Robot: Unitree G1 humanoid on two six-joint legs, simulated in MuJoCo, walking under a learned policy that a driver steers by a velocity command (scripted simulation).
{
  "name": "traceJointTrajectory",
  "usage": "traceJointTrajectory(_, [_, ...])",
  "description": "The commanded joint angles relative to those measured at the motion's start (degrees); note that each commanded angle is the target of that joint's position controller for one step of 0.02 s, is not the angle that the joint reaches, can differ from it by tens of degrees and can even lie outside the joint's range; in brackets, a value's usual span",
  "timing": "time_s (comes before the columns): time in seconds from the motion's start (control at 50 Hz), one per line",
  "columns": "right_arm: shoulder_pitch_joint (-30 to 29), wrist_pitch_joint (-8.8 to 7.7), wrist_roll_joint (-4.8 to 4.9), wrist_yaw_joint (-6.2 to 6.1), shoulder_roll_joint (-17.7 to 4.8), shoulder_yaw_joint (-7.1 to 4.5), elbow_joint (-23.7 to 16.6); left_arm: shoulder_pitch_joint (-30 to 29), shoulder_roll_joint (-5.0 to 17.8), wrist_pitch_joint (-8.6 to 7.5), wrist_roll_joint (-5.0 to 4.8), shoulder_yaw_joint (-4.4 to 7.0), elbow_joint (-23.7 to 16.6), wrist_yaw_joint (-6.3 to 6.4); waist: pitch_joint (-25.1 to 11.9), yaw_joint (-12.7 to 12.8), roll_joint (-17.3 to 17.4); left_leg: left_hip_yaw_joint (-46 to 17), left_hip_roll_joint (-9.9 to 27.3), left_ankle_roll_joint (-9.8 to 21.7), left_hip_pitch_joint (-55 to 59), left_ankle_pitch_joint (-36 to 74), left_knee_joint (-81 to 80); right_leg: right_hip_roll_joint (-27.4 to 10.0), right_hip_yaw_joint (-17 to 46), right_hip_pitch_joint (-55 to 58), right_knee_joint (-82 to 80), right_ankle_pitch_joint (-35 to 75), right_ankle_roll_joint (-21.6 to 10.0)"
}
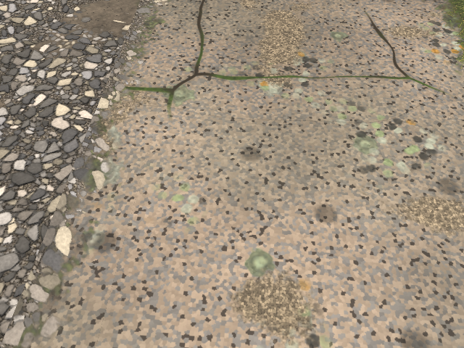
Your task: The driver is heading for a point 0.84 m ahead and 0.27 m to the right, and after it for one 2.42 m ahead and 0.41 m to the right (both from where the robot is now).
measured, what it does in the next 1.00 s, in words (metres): walks ahead, turning right: right foot, then left foot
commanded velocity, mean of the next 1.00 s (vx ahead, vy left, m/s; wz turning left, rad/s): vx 0.50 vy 0.00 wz -0.44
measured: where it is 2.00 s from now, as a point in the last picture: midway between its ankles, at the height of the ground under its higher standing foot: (318, 252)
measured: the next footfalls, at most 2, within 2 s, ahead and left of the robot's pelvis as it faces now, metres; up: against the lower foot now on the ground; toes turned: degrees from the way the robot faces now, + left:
right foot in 0.34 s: +0.36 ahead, -0.16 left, +0.00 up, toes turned -10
left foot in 0.82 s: +0.68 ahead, -0.04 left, +0.00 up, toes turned -28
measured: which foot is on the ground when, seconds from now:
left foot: down 0.00-0.34, up 0.36-0.80, down 0.82-1.00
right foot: up 0.00-0.32, down 0.34-0.84, up 0.86-1.00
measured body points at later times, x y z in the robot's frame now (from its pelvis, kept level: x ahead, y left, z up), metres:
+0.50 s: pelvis +0.28 -0.08 -0.01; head +0.32 -0.09 +0.44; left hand +0.46 +0.17 -0.11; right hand +0.33 -0.37 -0.12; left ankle +0.24 +0.09 -0.66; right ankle +0.32 -0.15 -0.74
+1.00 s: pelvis +0.57 -0.10 +0.00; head +0.59 -0.10 +0.44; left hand +0.79 +0.10 -0.12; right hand +0.55 -0.40 -0.10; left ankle +0.64 -0.02 -0.74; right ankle +0.45 -0.20 -0.66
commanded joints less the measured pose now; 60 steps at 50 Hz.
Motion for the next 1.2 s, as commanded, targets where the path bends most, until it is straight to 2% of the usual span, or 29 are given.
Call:
traceJointTrajectory(0.02, [-1.45, -1.63, 0.2, -0.37, -7.76, -1.96, -2.47, 0.84, 2.68, 0.43, 0.58, 0.73, -3.32, 0.28, -1.39, 1.63, 6.3, -14.21, 15.75, 11.01, 4.57, 11.0, -13.05, -3.23, 1.86, -7.24, -4.16, 5.51, 1.62])
traceJointTrajectory(0.14, [1.81, -1.54, -0.15, -1.37, -9.76, -2.31, 0.9, -9.12, 0.97, 0.07, -0.16, -0.15, -5.59, -0.96, 1.47, -2.18, 5.07, -3.17, 14.15, 7.43, 5.95, 11.46, -15.26, -0.97, 0.4, -5.73, -22.58, 23.63, 0.84])
traceJointTrajectory(0.24, [5.17, -0.25, 0.47, -1.72, -10.42, -2.68, 4.14, -15.28, 1.41, 0.02, -0.42, -0.14, -9.22, -2.43, 3.21, -3.9, 4.52, -0.22, 17.81, 5.76, 16.86, 14.73, -11.99, 0.64, 0.09, -9.47, -28.39, 19.93, -1.9])
traceJointTrajectory(0.3, [3.76, 1.09, 0.67, -2.47, -12.02, -3.19, 4.12, -13.0, 3.0, 0.14, -0.01, 0.68, -10.22, -3.27, 0.31, -1.45, 6.56, 2.35, 18.27, 3.6, 20.93, 36.44, -3.18, 4.07, -4.22, -4.05, -28.82, 11.11, -4.53])
traceJointTrajectory(0.34, [2.77, 2.19, 0.51, -3.46, -12.07, -3.04, 3.25, 0.73, 7.43, 0.47, -0.1, 3.44, -7.2, -2.76, -7.96, 5.79, 5.87, 6.18, 15.06, 0.59, 15.88, 47.53, 16.12, 8.4, -6.18, 15.57, -31.5, 12.07, -7.66])
traceJointTrajectory(0.36, [4.07, 1.77, -0.86, -3.92, -10.02, -1.97, 1.52, 10.05, 12.66, 1.02, -0.22, 5.15, -5.81, -1.72, -14.74, 8.62, -1.81, 7.07, 12.1, -1.74, 1.25, 28.78, 34.83, -1.44, 9.21, 33.79, -31.23, 15.1, -11.88])
traceJointTrajectory(0.38, [10.05, -0.06, -1.82, -2.48, -2.5, 0.48, -0.08, 9.16, 15.66, 0.74, -0.8, 5.34, -6.17, -1.88, -20.67, 2.74, -13.81, 0.33, -0.47, -4.91, -23.34, -22.47, 51.95, -13.36, 40.7, 51.93, -38.38, 3.24, -22.6])
traceJointTrajectory(0.4, [4.12, -2.08, 0.17, -1.42, -8.38, -0.69, 0.09, 10.49, 10.05, 0.66, -0.81, 3.99, -6.72, -1.73, -21.38, 7.1, -6.98, -8.66, 2.02, -3.72, -29.6, -23.13, 56.33, -13.06, 42.99, 53.08, -43.33, -2.71, -21.0])
traceJointTrajectory(0.42, [-1.18, -3.28, 1.96, -0.91, -10.08, -1.15, -1.9, 7.93, 8.37, 0.43, -0.29, 3.49, -6.97, -1.44, -13.11, 7.19, -4.57, -7.96, 4.38, -2.68, -32.85, -17.75, 55.02, -11.3, 34.86, 46.51, -44.44, 0.93, -18.69])
traceJointTrajectory(0.44, [-3.26, -3.88, 1.46, -1.21, -9.27, -0.89, -2.32, 4.68, 7.91, 0.31, -0.09, 3.36, -7.72, -1.26, -8.71, 5.31, 1.24, -7.44, 6.69, -2.46, -31.14, -13.32, 50.87, -9.1, 29.12, 38.43, -44.95, 6.58, -17.35])
traceJointTrajectory(0.46, [-3.97, -3.86, 0.2, -1.6, -9.41, -1.27, -2.26, 1.65, 6.62, 0.36, 0.2, 2.99, -8.58, -1.12, -5.49, 3.31, 2.8, -7.13, 8.09, -3.11, -28.03, -10.94, 46.22, -7.34, 24.77, 31.2, -45.93, 13.23, -16.67])
traceJointTrajectory(0.48, [-3.1, -3.32, -0.31, -1.66, -9.38, -1.52, -2.38, 0.08, 5.66, 0.35, 0.91, 2.59, -9.47, -0.91, -4.93, 1.36, 1.26, -7.58, 9.01, -3.65, -24.24, -9.44, 44.29, -6.03, 22.59, 26.6, -47.15, 17.75, -16.63])
traceJointTrajectory(0.54, [-2.29, -1.6, -0.85, -1.89, -7.37, -1.34, -2.83, -0.17, 6.08, 0.22, 0.37, 2.86, -9.85, -0.24, -3.46, -0.26, 0.12, -6.14, 8.92, -6.37, -21.71, -7.16, 37.46, -4.2, 18.08, 19.52, -49.46, 23.33, -17.29])
traceJointTrajectory(0.6, [-8.72, -1.28, -1.01, -1.99, -5.53, -0.64, -4.8, 2.06, 7.9, 0.47, -0.07, 3.51, -9.08, 0.85, -1.39, 1.6, -0.25, -5.3, 7.31, -8.09, -20.84, 4.06, 24.89, -1.09, 13.86, 15.66, -49.76, 22.36, -14.98])
traceJointTrajectory(0.66, [-14.8, -1.83, -0.37, -1.36, -4.5, -0.16, -6.26, 4.85, 8.19, 1.11, -0.38, 3.68, -8.08, 1.39, -1.18, 4.19, -1.52, -4.75, 4.32, -8.18, -15.32, 14.11, 13.61, 0.75, 13.14, 13.73, -48.67, 17.11, -12.34])
traceJointTrajectory(0.76, [-17.02, -2.81, 0.57, -0.47, -7.66, -1.3, -7.47, 7.44, 7.6, 1.96, -0.75, 3.81, -6.85, 1.78, -1.24, 3.91, -3.23, -7.71, 3.36, -6.08, -12.75, 9.71, 6.46, -2.48, 21.17, 21.51, -42.15, 12.73, -10.67])
traceJointTrajectory(0.8, [-11.86, -3.33, 0.56, -0.63, -8.96, -2.16, -6.18, 6.11, 6.96, 2.35, -0.5, 3.75, -7.25, 1.78, -2.58, 0.85, -4.61, -6.53, 3.22, -3.82, -5.87, 6.39, 4.02, -1.9, 22.6, 22.1, -37.46, 15.25, -9.28])
traceJointTrajectory(0.82, [-6.19, -3.6, -0.08, -1.02, -10.59, -3.0, -5.1, 5.76, 4.86, 2.27, -0.22, 2.98, -7.76, 1.59, -6.86, -1.98, -3.68, -7.58, 5.58, -1.64, 4.06, 5.91, 3.4, 1.0, 20.5, 19.97, -30.15, 16.76, -7.55])
traceJointTrajectory(0.84, [2.35, -3.57, -0.78, -1.53, -13.71, -3.82, -4.37, 6.61, 1.43, 2.11, 0.77, 1.69, -8.8, 1.42, -15.07, -5.03, 3.03, -17.16, 15.47, 1.78, 18.93, 2.22, 4.44, 5.05, 15.23, 12.76, -14.24, 6.94, -5.38])
traceJointTrajectory(0.86, [5.99, -2.58, -0.95, -1.15, -17.13, -4.77, -2.24, 14.31, -0.8, 1.62, -1.12, 0.9, -10.54, 1.36, -20.42, -1.18, 23.12, -43.56, 26.59, 10.37, 34.07, -12.15, -1.24, 11.55, 8.67, -7.15, 2.59, -16.96, -2.15])
traceJointTrajectory(0.88, [4.13, -2.33, 0.36, -0.85, -11.48, -3.56, -3.4, 13.45, 5.34, 1.65, -1.5, 1.92, -8.78, 1.59, -15.59, -2.43, 15.94, -45.77, 26.52, 9.04, 31.1, -23.25, -3.71, 6.58, 10.02, -13.46, 9.62, -15.12, -1.33])
traceJointTrajectory(0.9, [1.95, -2.0, 0.41, -1.1, -8.53, -2.77, -3.88, 7.39, 8.02, 1.93, -1.15, 2.78, -9.42, 1.54, -8.74, -3.89, 10.56, -36.6, 24.14, 6.68, 24.47, -20.63, -4.34, 4.9, 8.62, -14.92, 11.14, -9.69, -0.88])
traceJointTrajectory(0.92, [-0.66, -1.71, -0.17, -1.15, -7.78, -2.34, -4.07, 4.67, 7.44, 2.18, -0.66, 2.84, -9.89, 1.63, -5.08, -2.97, 6.67, -29.58, 21.82, 5.59, 18.09, -12.64, -5.19, 3.01, 6.96, -13.13, 10.33, -5.66, -0.35])
traceJointTrajectory(0.94, [-2.14, -1.53, -0.4, -1.22, -6.63, -2.0, -3.55, 2.81, 6.74, 2.16, -0.19, 2.99, -10.6, 1.42, -2.22, -2.2, 6.48, -24.65, 19.94, 5.61, 13.55, -6.5, -6.41, 1.5, 6.74, -12.38, 7.99, -3.0, -0.08])
traceJointTrajectory(0.96, [-2.72, -1.63, -0.77, -1.38, -6.11, -1.74, -3.17, 3.05, 5.65, 2.35, -0.51, 3.01, -10.88, 1.02, -1.53, -1.02, 8.18, -20.5, 18.5, 5.11, 10.35, -2.97, -7.75, 0.02, 6.4, -9.85, 6.61, -1.39, -0.08])
traceJointTrajectory(1.0, [-2.88, -2.03, -0.37, -1.38, -5.9, -1.85, -2.27, 3.07, 3.4, 2.93, -1.0, 2.69, -11.31, 0.66, -0.89, -0.44, 9.31, -15.03, 17.41, 5.79, 7.97, 0.64, -10.2, -0.92, 4.8, -8.89, 4.61, -0.18, 0.23])
traceJointTrajectory(1.06, [-2.37, -2.3, -0.17, -1.46, -8.0, -2.64, -0.82, -0.12, 2.02, 3.3, -0.55, 2.25, -13.07, 0.48, 0.27, -0.55, 7.24, -9.75, 18.38, 7.31, 8.2, 6.78, -12.35, -1.89, 4.43, -11.85, -0.88, 4.27, 1.16])
traceJointTrajectory(1.16, [-1.68, -1.45, 0.05, -1.73, -9.99, -3.01, 0.81, -6.76, 0.76, 2.41, -0.54, 1.51, -14.58, -1.06, 1.45, -2.69, 5.83, 0.68, 16.66, 5.59, 10.15, 13.76, -12.46, -1.15, 0.91, -9.37, -15.97, 17.72, 0.6])
traceJointTrajectory(1.2, [0.71, -0.78, 0.61, -1.71, -10.22, -2.79, 2.42, -10.87, -0.89, 1.84, 0.05, 0.82, -16.01, -1.58, 2.96, -3.82, 4.69, 2.39, 16.24, 5.4, 9.19, 21.53, -10.92, 0.83, -1.14, -5.22, -22.65, 18.39, -0.19])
